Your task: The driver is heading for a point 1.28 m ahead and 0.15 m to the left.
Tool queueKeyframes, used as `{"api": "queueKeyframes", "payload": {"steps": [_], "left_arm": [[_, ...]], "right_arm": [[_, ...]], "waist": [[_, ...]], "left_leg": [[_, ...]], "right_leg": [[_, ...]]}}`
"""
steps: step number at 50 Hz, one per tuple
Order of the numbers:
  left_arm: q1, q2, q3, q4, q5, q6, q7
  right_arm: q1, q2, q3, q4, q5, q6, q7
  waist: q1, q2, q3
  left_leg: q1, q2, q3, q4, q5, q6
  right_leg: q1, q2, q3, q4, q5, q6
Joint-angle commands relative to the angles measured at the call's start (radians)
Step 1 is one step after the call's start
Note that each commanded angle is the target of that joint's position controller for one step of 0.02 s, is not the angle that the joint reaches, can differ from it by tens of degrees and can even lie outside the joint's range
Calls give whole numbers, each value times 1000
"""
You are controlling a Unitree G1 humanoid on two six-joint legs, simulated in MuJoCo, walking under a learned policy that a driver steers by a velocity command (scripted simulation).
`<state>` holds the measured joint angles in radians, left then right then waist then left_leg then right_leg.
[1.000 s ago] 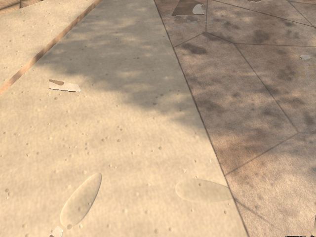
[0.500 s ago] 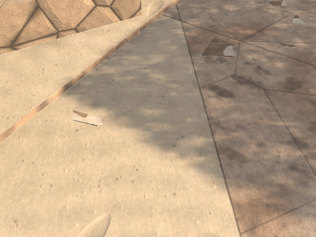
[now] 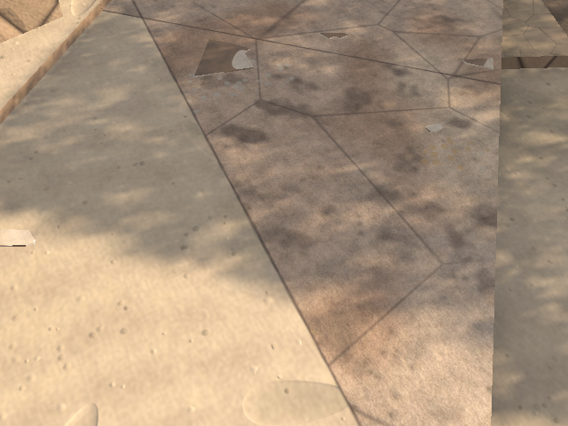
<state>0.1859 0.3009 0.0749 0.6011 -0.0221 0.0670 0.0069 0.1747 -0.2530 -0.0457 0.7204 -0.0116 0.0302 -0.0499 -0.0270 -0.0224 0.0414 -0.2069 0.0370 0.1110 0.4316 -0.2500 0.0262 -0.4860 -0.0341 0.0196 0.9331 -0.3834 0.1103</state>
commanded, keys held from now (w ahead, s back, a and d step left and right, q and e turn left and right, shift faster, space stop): e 0.06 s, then no key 0.06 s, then q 0.84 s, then no key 0.04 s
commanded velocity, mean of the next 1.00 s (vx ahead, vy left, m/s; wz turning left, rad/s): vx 0.00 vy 0.00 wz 0.22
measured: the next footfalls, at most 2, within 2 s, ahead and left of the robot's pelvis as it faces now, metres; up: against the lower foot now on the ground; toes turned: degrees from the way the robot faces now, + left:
right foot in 0.12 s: +0.03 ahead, -0.15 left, +0.00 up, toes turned -7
left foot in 0.66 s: -0.03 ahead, +0.08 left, +0.00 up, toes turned +10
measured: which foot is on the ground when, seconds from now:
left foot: down 0.00-0.12, up 0.14-0.64, down 0.66-1.00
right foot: up 0.00-0.10, down 0.12-0.66, up 0.68-1.00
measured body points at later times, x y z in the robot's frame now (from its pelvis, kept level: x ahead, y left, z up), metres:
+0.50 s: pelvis -0.02 -0.05 -0.01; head +0.00 -0.05 +0.44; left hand +0.17 +0.19 -0.10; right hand +0.08 -0.33 -0.13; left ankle -0.05 +0.09 -0.70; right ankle -0.01 -0.14 -0.74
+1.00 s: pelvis -0.05 +0.00 +0.00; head -0.03 +0.03 +0.45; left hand +0.03 +0.31 -0.11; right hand +0.17 -0.23 -0.08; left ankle -0.07 +0.08 -0.74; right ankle +0.02 -0.15 -0.69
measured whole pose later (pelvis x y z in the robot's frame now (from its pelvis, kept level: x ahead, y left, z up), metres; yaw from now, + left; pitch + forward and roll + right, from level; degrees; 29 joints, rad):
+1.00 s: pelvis -0.05 +0.00 +0.00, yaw +18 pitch +2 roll -2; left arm 0.10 0.29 0.08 0.70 0.00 0.02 0.04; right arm 0.18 -0.28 -0.05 0.65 0.01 0.03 -0.05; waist -0.01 -0.02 0.04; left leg -0.25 -0.07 -0.13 0.46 -0.22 0.07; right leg -0.49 0.02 0.07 0.90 -0.33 0.10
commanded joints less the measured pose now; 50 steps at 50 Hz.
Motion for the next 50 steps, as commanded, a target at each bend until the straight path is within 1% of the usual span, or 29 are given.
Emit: {"api": "queueKeyframes", "payload": {"steps": [1, 4, 5, 6, 7, 8, 9, 10, 11, 12, 13, 15, 17, 21, 24, 27, 29, 31, 32, 33, 34, 35, 36, 37, 38, 39, 41, 48, 50], "left_arm": [[-65, 73, 12, -110, -2, -15, -14], [-25, 74, 20, -103, 0, -9, -23], [15, 70, 23, -87, 4, -11, -22], [50, 100, 34, -77, 9, -14, -14], [81, 181, 51, -88, 12, -18, -1], [61, 202, 40, -105, 53, -36, -2], [69, 121, 16, -96, 64, -59, -11], [14, 77, -4, -75, 68, -76, -15], [-48, 58, -9, -67, 57, -83, -16], [-88, 32, -20, -57, 48, -90, -16], [-99, 24, -26, -43, 51, -94, -13], [-115, 23, -25, -28, 62, -97, -6], [-109, 47, -16, -15, 57, -88, 6], [-65, 96, 6, 19, 44, -63, 22], [-86, 98, 13, 29, 41, -58, 24], [-111, 110, 21, 36, 39, -52, 26], [-118, 120, 26, 43, 30, -47, 28], [-132, 131, 33, 55, 9, -37, 32], [-96, 119, 34, 76, -1, -34, 31], [-69, 76, 25, 79, 18, -36, 24], [-149, 37, 9, 13, 52, -44, 23], [-228, 63, 17, -1, 39, -50, 27], [-204, 86, 27, 11, 20, -48, 26], [-162, 90, 33, 38, 20, -46, 29], [-147, 104, 38, 50, 31, -45, 36], [-131, 101, 40, 53, 38, -47, 37], [-108, 86, 37, 50, 30, -53, 34], [-146, 64, 23, 18, 20, -65, 34], [-130, 66, 20, 20, 16, -69, 29]], "right_arm": [[-1, -218, -65, -53, 9, -5, 5], [-20, -221, -69, -44, 34, -11, 13], [-21, -204, -64, -35, 45, -12, 14], [34, -170, -54, -9, 40, -18, 19], [36, -98, -28, -26, -7, -25, 28], [-22, -85, -17, -63, -14, -30, 26], [-72, -155, -38, -54, 5, -21, 20], [-61, -149, -41, -37, 26, -10, 20], [-21, -132, -40, 0, 27, 1, 16], [5, -137, -42, 24, 16, 12, 13], [39, -135, -44, 46, 16, 16, 15], [59, -132, -43, 58, 26, 15, 16], [14, -132, -38, 40, 27, 13, 14], [-20, -138, -36, 2, 30, 18, 11], [-13, -118, -31, -12, 26, 24, 12], [4, -107, -28, -22, 27, 26, 25], [23, -107, -28, -27, 30, 27, 37], [89, -105, -33, -8, 30, 26, 50], [124, -131, -42, 5, 24, 24, 50], [146, -217, -68, 3, 22, 22, 38], [133, -316, -86, -34, 9, 17, 27], [131, -288, -79, -59, -31, -8, 36], [68, -260, -70, -66, -26, -27, 36], [-1, -235, -66, -77, -2, -34, 29], [-38, -201, -54, -86, 20, -34, 23], [-47, -183, -44, -91, 27, -31, 16], [-22, -174, -38, -102, 21, -23, 8], [14, -209, -53, -132, 18, -6, -4], [3, -201, -50, -139, 14, -2, -2]], "waist": [[-29, 194, -104], [5, 202, -102], [30, 185, -109], [36, 111, -128], [24, -131, -173], [45, -262, -204], [96, -134, -228], [56, -123, -179], [24, -97, -152], [9, -105, -125], [-7, -113, -117], [-8, -115, -108], [23, -111, -88], [61, -95, -67], [55, -85, -72], [42, -93, -107], [28, -102, -132], [-13, -106, -150], [-21, -71, -144], [-3, 119, -130], [-8, 342, -81], [-69, 231, -130], [-27, 173, -104], [10, 128, -82], [21, 115, -76], [33, 119, -90], [35, 122, -123], [-1, 159, -94], [-5, 171, -101]], "left_leg": [[137, 262, -148, -74, 474, 211], [113, 270, -129, -9, 440, 171], [81, 248, -104, 45, 399, 137], [-5, 205, -54, 138, 294, 75], [-244, 114, 26, 383, -72, -20], [-402, 13, -35, 558, -433, -76], [-368, 46, -137, 668, -422, -88], [-343, 56, -165, 674, -365, -82], [-319, 63, -174, 641, -298, -85], [-282, 58, -179, 625, -223, -97], [-223, 42, -178, 622, -169, -108], [-185, 28, -173, 555, -120, -122], [-200, 28, -157, 483, -134, -127], [-282, 39, -141, 482, -228, -122], [-279, 45, -124, 466, -256, -112], [-213, 33, -88, 403, -247, -93], [-161, 22, -64, 324, -212, -70], [-50, -7, -21, 132, -66, -24], [36, -25, -39, 17, 53, 16], [174, 101, -252, -68, 287, 85], [215, 345, -611, -90, 555, 283], [153, 368, -639, -123, 490, 368], [134, 308, -534, -123, 417, 319], [115, 241, -455, -110, 363, 252], [109, 214, -431, -104, 373, 216], [90, 190, -407, -98, 431, 208], [102, 166, -390, -90, 460, 211], [115, 144, -486, -77, 286, 209], [90, 146, -500, -67, 280, 213]], "right_leg": [[11, 6, -72, -132, -5, -21], [118, 23, -96, -334, 70, -81], [205, 47, -110, -467, 162, -116], [348, 44, -60, -561, 296, -151], [559, -174, 222, -564, 655, -221], [510, -409, 427, -551, 835, -435], [441, -379, 366, -579, 740, -467], [378, -303, 262, -588, 632, -406], [342, -238, 189, -600, 515, -344], [297, -213, 140, -609, 521, -317], [252, -190, 91, -618, 538, -308], [251, -173, 38, -628, 487, -304], [288, -192, 50, -626, 431, -317], [369, -280, 129, -629, 388, -371], [380, -300, 116, -622, 430, -383], [381, -302, 64, -595, 543, -381], [388, -309, 36, -564, 601, -366], [356, -285, -22, -495, 551, -310], [290, -248, -70, -426, 422, -243], [94, -158, -172, -216, 188, -138], [-204, 19, -183, 19, -265, -36], [-220, 33, -13, 203, -318, -35], [-229, 11, 27, 257, -221, -45], [-229, 0, 37, 245, -120, -48], [-229, -1, 40, 234, -57, -43], [-191, 11, 35, 257, -5, -34], [-155, 31, 32, 255, 50, -21], [-106, 50, 58, -43, 57, -2], [-47, 46, 52, -92, 35, -7]]}}
Keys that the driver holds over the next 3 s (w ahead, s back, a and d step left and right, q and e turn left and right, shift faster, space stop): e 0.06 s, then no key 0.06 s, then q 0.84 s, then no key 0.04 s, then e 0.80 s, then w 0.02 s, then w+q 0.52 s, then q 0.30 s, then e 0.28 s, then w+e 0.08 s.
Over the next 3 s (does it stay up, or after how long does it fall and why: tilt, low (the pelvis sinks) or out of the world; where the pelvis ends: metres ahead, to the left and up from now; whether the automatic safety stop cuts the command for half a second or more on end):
stays up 0.27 0.04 -0.01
